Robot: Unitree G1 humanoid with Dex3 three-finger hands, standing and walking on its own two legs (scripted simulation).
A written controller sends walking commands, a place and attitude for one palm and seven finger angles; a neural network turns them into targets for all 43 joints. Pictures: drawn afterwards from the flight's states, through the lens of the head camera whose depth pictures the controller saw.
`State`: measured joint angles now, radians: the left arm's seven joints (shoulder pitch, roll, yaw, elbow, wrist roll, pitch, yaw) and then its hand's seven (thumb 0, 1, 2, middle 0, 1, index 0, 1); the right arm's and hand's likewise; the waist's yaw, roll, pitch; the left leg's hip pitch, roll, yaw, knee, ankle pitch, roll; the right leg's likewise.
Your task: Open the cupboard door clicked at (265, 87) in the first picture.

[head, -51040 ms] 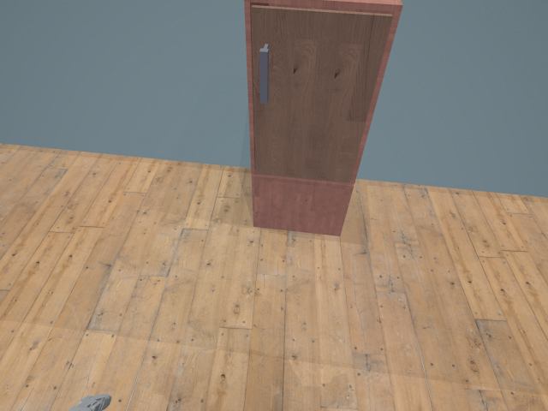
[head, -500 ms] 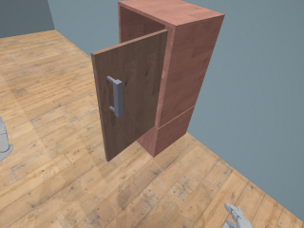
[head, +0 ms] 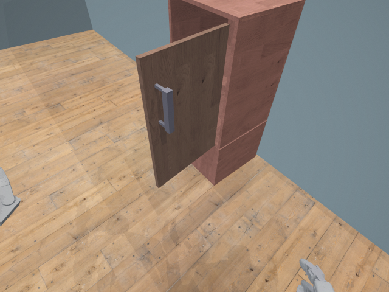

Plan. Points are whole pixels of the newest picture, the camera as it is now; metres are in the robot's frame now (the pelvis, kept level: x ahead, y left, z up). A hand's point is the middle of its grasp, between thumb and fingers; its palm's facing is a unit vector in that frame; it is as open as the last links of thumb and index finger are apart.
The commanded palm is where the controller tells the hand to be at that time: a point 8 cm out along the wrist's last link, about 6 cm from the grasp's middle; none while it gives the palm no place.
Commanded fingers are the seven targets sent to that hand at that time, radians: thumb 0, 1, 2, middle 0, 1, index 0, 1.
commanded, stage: stop stepping back and stand still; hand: left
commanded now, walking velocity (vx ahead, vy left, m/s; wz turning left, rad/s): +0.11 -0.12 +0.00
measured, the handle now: (164, 109) +0.63 +0.13 +0.03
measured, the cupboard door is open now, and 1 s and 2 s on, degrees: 96 96 96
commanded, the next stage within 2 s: let the arm hang, fingers relaxed in 0.12 s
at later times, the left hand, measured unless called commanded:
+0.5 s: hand out of the picture +0.08 +0.17 -0.16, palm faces +0.05 -0.98 -0.17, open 7.3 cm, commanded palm none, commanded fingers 0.00 0.90 0.90 -0.20 -0.30 -0.20 -0.30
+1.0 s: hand out of the picture -0.02 +0.19 -0.16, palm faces +0.06 -0.98 -0.20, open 7.3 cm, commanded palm none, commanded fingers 0.00 0.90 0.90 -0.20 -0.30 -0.20 -0.30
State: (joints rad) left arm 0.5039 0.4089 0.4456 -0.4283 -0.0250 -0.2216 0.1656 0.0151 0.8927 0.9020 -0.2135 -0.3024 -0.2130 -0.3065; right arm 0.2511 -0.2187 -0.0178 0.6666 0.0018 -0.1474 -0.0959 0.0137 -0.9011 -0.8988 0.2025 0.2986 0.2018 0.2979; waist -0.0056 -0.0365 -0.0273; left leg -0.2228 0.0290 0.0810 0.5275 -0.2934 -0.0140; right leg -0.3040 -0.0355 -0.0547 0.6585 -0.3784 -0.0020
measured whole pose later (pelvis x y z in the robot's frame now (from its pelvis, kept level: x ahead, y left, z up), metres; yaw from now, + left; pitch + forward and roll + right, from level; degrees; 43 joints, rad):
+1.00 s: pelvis +0.00 +0.01 +0.01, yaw +2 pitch -2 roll +0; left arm 0.29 0.14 0.00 1.14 0.00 0.00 0.03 0.01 0.92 0.90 -0.20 -0.30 -0.20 -0.30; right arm 0.30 -0.12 0.02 1.15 -0.02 0.01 -0.03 0.00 -0.90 -0.90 0.20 0.30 0.20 0.30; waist -0.01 0.02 0.03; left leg -0.16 0.01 0.09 0.39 -0.20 0.02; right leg -0.17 0.00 -0.10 0.38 -0.19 -0.04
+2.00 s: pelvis +0.02 +0.04 +0.01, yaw +1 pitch -1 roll +0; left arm 0.29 0.12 0.01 1.15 0.01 -0.01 0.03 0.01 0.92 0.90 -0.20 -0.30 -0.20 -0.30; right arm 0.29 -0.12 0.01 1.16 -0.01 -0.02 -0.04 0.00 -0.91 -0.90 0.20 0.30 0.20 0.30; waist -0.01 0.00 0.03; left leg -0.12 -0.02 0.12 0.36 -0.22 0.06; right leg -0.15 -0.04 -0.07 0.39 -0.22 0.01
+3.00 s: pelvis +0.03 +0.05 +0.02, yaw +1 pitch -1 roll +0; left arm 0.27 0.15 0.00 1.15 0.01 -0.02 0.03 0.01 0.91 0.90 -0.20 -0.30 -0.20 -0.30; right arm 0.27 -0.15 0.01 1.16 -0.01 -0.02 -0.04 0.00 -0.90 -0.90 0.20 0.30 0.20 0.30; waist -0.01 -0.01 0.04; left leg -0.10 -0.03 0.12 0.34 -0.23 0.06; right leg -0.13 -0.04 -0.07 0.37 -0.22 0.01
